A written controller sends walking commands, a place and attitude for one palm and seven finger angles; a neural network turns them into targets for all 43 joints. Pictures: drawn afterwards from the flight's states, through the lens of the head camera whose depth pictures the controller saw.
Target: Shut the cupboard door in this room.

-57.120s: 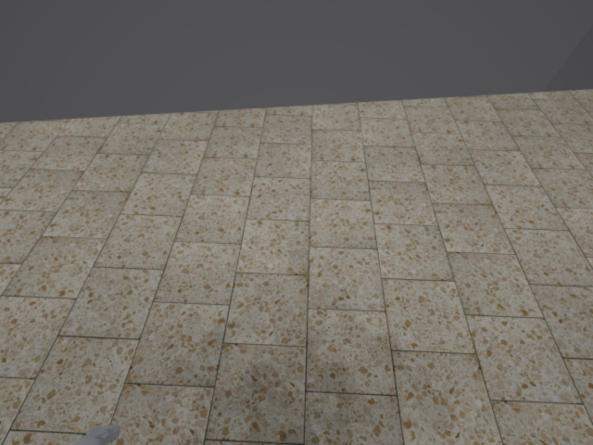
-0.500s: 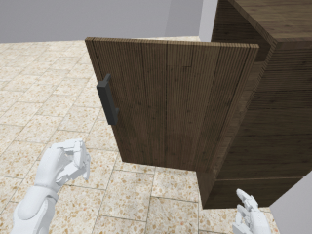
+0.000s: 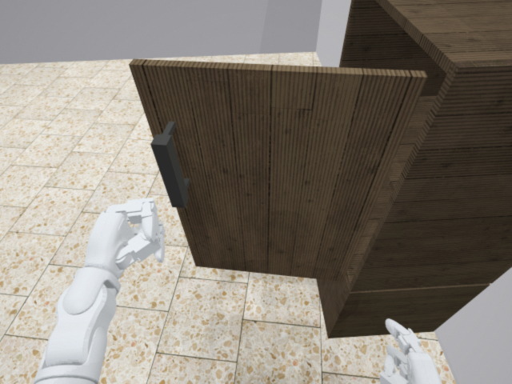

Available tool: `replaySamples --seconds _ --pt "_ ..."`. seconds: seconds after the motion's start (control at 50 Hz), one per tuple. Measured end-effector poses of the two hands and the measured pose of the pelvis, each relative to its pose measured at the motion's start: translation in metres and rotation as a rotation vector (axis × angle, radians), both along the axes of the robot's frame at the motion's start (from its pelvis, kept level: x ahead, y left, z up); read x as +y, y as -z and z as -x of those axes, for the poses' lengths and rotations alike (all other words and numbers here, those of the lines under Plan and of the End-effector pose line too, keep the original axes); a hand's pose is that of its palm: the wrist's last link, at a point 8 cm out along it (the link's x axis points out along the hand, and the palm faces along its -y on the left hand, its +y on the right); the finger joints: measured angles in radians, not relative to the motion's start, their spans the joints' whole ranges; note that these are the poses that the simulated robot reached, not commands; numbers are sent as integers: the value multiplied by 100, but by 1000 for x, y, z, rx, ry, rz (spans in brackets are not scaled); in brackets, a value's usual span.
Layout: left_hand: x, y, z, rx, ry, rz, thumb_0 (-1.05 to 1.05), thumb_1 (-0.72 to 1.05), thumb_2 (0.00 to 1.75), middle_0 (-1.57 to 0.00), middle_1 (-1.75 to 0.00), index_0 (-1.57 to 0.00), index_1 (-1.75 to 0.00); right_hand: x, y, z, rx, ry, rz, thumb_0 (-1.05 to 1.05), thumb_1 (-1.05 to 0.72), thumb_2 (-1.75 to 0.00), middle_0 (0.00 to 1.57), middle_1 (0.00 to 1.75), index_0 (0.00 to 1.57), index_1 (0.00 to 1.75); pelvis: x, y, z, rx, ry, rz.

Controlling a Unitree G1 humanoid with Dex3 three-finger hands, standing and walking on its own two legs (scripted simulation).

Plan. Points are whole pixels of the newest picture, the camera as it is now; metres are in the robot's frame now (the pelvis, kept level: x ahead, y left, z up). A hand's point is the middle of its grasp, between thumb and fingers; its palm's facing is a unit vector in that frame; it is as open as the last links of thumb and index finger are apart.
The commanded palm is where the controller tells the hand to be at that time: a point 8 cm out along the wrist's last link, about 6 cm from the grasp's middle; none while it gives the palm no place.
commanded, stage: bring the fist close to the handle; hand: left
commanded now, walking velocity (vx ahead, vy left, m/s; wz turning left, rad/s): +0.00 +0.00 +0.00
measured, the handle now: (175, 165) +0.45 +0.17 +0.10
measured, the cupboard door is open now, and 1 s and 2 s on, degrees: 80 80 63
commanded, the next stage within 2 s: push the door shut along its arc in 0.74 s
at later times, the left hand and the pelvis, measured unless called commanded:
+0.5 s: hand (173, 204) +0.36 +0.15 +0.10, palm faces -0.05 -1.00 -0.03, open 3.1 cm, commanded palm +0.33 +0.20 +0.11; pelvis +0.00 +0.00 +0.00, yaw -1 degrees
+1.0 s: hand (170, 207) +0.35 +0.16 +0.10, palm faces -0.07 -1.00 -0.03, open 3.1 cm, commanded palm +0.35 +0.20 +0.11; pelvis +0.00 -0.01 +0.00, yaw +0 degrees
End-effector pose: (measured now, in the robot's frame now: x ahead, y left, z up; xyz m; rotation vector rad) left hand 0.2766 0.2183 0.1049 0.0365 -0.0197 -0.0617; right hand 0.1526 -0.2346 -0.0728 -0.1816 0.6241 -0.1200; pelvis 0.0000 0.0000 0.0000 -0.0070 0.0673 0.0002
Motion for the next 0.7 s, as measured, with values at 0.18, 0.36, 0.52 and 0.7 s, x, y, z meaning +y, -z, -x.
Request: replaySamples --seconds 0.18,0.36,0.52,0.7 --pt "-9 -5 -36 -8 7 2 2 90 90 -130 -150 -130 -150 2 5 5 44 7 -7 2 -90 -90 20 30 20 30 0 -1 2 7 2 -1" --pt "-14 -1 -60 22 -5 8 1 90 90 -130 -150 -130 -150 -6 11 19 107 41 -14 2 -90 -90 20 30 20 30 -2 -2 -1 17 14 -4" --pt "-9 0 -65 12 -16 11 1 90 90 -130 -150 -130 -150 -17 14 30 159 73 -6 2 -91 -90 20 30 20 30 -5 -2 -3 22 21 -6" --pt "-6 1 -60 8 -17 14 2 90 90 -130 -150 -130 -150 -21 14 28 162 81 3 2 -91 -90 20 30 20 30 -6 -3 -3 21 16 -4"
